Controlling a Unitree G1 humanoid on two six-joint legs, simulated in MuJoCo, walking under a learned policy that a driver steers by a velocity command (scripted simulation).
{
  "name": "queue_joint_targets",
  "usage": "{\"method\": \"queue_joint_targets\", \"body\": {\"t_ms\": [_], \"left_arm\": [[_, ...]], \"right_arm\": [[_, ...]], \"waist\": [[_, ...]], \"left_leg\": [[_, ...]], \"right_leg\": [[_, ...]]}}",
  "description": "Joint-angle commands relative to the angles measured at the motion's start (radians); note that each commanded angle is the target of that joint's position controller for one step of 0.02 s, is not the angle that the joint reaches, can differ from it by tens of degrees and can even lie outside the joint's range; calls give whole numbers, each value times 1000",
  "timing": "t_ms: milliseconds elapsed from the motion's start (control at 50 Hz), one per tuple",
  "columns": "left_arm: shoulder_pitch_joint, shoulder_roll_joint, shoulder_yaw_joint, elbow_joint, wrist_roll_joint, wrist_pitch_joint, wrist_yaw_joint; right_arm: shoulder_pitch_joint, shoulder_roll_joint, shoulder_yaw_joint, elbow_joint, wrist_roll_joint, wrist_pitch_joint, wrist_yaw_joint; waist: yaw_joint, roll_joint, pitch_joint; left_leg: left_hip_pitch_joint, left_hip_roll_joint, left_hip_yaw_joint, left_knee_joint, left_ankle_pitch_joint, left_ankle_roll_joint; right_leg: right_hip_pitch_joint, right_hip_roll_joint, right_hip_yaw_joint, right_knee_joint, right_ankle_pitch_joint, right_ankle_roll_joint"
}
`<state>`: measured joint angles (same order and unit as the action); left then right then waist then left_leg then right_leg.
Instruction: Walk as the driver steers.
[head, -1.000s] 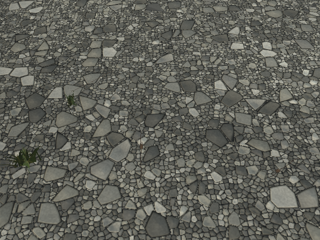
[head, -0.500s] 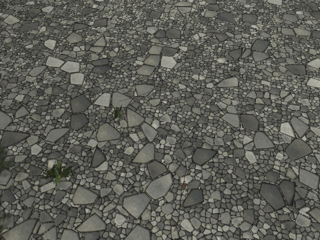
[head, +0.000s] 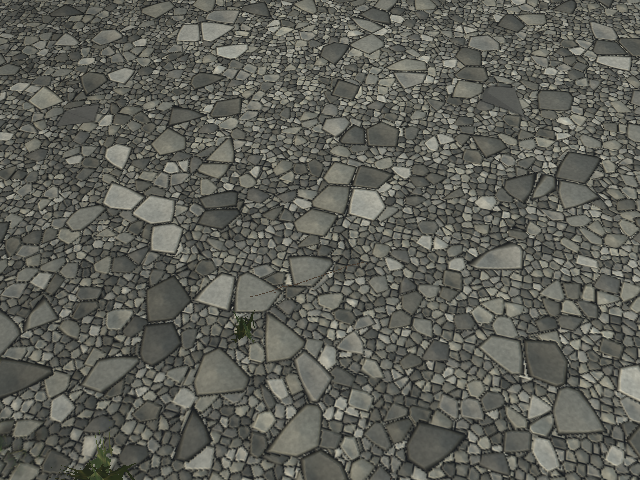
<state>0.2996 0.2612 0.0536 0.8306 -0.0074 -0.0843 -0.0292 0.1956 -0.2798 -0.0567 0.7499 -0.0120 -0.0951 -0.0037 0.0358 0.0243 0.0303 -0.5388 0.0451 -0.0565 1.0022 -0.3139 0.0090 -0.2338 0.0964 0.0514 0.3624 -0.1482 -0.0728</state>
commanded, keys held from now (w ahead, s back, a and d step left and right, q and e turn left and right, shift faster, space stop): w+e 1.00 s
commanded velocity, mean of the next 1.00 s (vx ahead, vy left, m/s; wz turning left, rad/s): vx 0.50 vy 0.00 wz -0.54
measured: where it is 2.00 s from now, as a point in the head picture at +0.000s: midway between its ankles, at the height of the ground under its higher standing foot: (522, 296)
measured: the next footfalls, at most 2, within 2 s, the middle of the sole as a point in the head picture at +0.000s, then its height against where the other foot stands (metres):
left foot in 0.26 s outside the picture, level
right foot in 0.78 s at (455, 467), level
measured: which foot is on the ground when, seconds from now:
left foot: up 0.00-0.24, down 0.26-0.78, up 0.80-1.00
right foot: down 0.00-0.28, up 0.30-0.76, down 0.78-1.00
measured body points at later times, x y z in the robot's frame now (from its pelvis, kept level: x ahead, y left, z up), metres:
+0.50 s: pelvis +0.27 +0.04 +0.00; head +0.29 +0.04 +0.45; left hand +0.48 +0.27 -0.10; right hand +0.27 -0.26 -0.11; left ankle +0.28 +0.14 -0.74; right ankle +0.27 -0.12 -0.67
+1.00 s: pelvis +0.50 -0.12 +0.00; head +0.53 -0.15 +0.45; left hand +0.74 +0.06 -0.10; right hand +0.49 -0.45 -0.10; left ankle +0.65 +0.00 -0.67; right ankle +0.47 -0.19 -0.74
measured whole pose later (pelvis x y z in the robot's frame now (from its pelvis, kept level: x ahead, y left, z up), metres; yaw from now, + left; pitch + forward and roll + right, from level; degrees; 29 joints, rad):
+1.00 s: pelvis +0.50 -0.12 +0.00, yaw -35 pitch +2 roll +0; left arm 0.31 0.29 0.06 0.66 -0.01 -0.04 -0.02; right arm 0.13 -0.32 -0.05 0.71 -0.01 -0.10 0.00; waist 0.03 0.02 0.05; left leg -0.62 0.10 -0.06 1.02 -0.28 -0.04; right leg -0.25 0.11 0.05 0.40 -0.17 -0.10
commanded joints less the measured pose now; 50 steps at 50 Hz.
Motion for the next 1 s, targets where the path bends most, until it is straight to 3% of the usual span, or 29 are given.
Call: {"method": "queue_joint_targets", "body": {"t_ms": [20, 100, 180, 220, 240, 260, 280, 300, 320, 340, 360, 380, 420, 480, 540, 600, 680, 720, 740, 760, 780, 800, 820, 840, 860, 880, 920, 960, 1000], "left_arm": [[-32, 176, 43, -77, -10, -11, 22], [36, 185, 51, -67, -20, 9, 38], [93, 176, 52, -62, -25, 29, 46], [80, 181, 56, -72, -22, 36, 49], [66, 165, 51, -80, -20, 38, 49], [49, 127, 38, -97, -12, 35, 46], [64, 61, 16, -122, 11, 31, 45], [188, 41, 5, -157, -27, 20, 45], [166, 148, 27, -125, -39, 22, 48], [69, 181, 38, -136, -31, 29, 46], [32, 163, 38, -142, -23, 34, 45], [4, 153, 42, -155, -13, 37, 42], [3, 116, 38, -169, -23, 48, 29], [-46, 88, 30, -206, -17, 57, 23], [-99, 77, 22, -226, -16, 52, 10], [-199, 64, 13, -255, -15, 43, -9], [-289, 77, 14, -307, -18, 44, -29], [-263, 107, 29, -317, -13, 49, -34], [-196, 135, 45, -307, -11, 53, -32], [-48, 177, 72, -271, -13, 57, -25], [128, 247, 106, -228, -16, 67, -6], [101, 374, 121, -233, -25, 62, 4], [151, 298, 97, -265, -19, 48, 0], [120, 242, 79, -248, -9, 35, -4], [63, 218, 70, -248, -11, 28, -3], [-8, 188, 59, -258, -9, 28, 0], [-74, 166, 49, -280, 10, 26, 6], [-73, 175, 51, -267, 3, 20, 15], [-47, 197, 58, -248, -1, 20, 28]], "right_arm": [[-43, -65, -15, -84, -5, -9, -8], [-176, -46, -5, -118, 8, -16, 3], [-239, -79, -15, -144, 22, -30, 16], [-200, -105, -26, -138, 26, -40, 17], [-129, -123, -37, -119, 23, -43, 13], [-17, -160, -51, -102, 10, -47, 5], [149, -226, -67, -86, 3, -42, -4], [190, -272, -78, -47, 2, -24, 5], [140, -169, -56, -71, 12, -20, 9], [106, -116, -41, -76, 13, -16, 7], [61, -101, -33, -76, 6, -14, 9], [30, -82, -27, -68, 2, -12, 10], [12, -79, -27, -54, -2, -17, 9], [20, -113, -41, -30, 6, -26, 8], [21, -140, -48, -12, 6, -20, 4], [50, -164, -52, 8, 12, -10, -1], [100, -200, -62, 39, 32, 11, -2], [99, -230, -70, 40, 39, 24, -7], [98, -246, -75, 38, 42, 32, -12], [87, -242, -71, 34, 45, 38, -17], [100, -208, -56, 21, 28, 34, -21], [209, -53, -4, -41, -18, 10, -3], [115, -128, -9, -51, 14, -28, 12], [7, -181, -25, -81, 54, -45, 20], [-12, -165, -17, -88, 47, -53, 15], [-11, -163, -19, -76, 20, -52, 8], [25, -171, -28, -69, 4, -29, 6], [28, -141, -22, -66, -4, -11, 5], [-35, -111, -11, -85, -9, -3, 3]], "waist": [[-24, -95, -38], [25, -107, -28], [33, -119, -28], [-3, -144, -36], [-44, -144, -63], [-101, -121, -150], [-153, 29, -299], [-82, 369, -367], [-100, 203, -250], [-118, 108, -143], [-95, 39, -84], [-77, 48, -45], [-52, 90, -22], [-48, 57, -11], [-59, 37, -8], [-97, 25, 16], [-112, 33, 42], [-76, 62, 6], [-31, 77, -42], [56, 61, -118], [134, -6, -210], [4, -300, -298], [86, -197, -457], [102, -137, -300], [58, -71, -201], [12, -34, -134], [-49, -65, -99], [-63, -59, -80], [-48, -60, -51]], "left_leg": [[-70, 18, -3, -179, 114, -39], [43, -36, 2, -414, 353, -60], [98, -61, -25, -521, 326, -51], [170, -58, -24, -560, 264, -26], [274, -52, -14, -599, 261, 0], [466, 24, -65, -582, 244, 44], [724, 215, -254, -563, 209, 107], [916, 399, -700, -661, -27, 254], [825, 369, -678, -700, -171, 230], [719, 320, -504, -704, -115, 188], [607, 274, -388, -729, 14, 171], [537, 243, -312, -751, 99, 169], [450, 208, -194, -801, 185, 165], [437, 220, -92, -843, 302, 192], [456, 204, 23, -850, 387, 180], [472, 192, 114, -846, 410, 154], [577, 229, 169, -799, 498, 125], [618, 232, 209, -687, 793, 103], [621, 226, 230, -571, 955, 91], [563, 199, 261, -380, 1000, 66], [339, 165, 265, -99, 776, 24], [-136, -27, 207, 276, -213, -38], [-248, -62, -27, 403, -291, -29], [-328, -14, -39, 390, -189, -9], [-299, 25, -32, 301, -101, 0], [-231, 54, -29, 215, -56, -8], [-106, 76, -33, 136, -12, -25], [-75, 68, -11, 55, 18, -53], [-78, 52, 1, -65, 127, -77]], "right_leg": [[46, -248, 269, -174, 158, -187], [-15, -202, 225, -155, 126, -141], [57, -230, 315, -76, 58, -118], [81, -240, 361, -16, 65, -100], [66, -213, 353, 45, 93, -78], [3, -165, 308, 200, 101, -47], [-145, -82, 194, 499, -133, -5], [-465, -14, 100, 768, -467, 30], [-560, -95, 127, 880, -415, 44], [-574, -124, 105, 902, -322, 50], [-538, -154, 85, 881, -254, 61], [-524, -180, 83, 837, -209, 66], [-470, -211, 61, 800, -168, 72], [-504, -226, 50, 720, -96, 90], [-494, -225, 30, 569, 53, 92], [-448, -203, -22, 407, 172, 74], [-436, -175, -75, 296, 104, 31], [-343, -119, -128, 274, 0, -9], [-241, -78, -155, 266, -44, -34], [-34, -35, -169, 205, 7, -70], [279, -86, -45, 191, 41, -119], [637, -369, 517, 137, -56, -306], [695, -442, 796, -28, -232, -360], [599, -408, 649, -56, -183, -298], [445, -366, 531, -58, -103, -263], [296, -327, 436, -65, 12, -237], [123, -288, 358, -106, 155, -232], [35, -269, 296, -127, 237, -237], [-15, -239, 244, -136, 246, -223]]}}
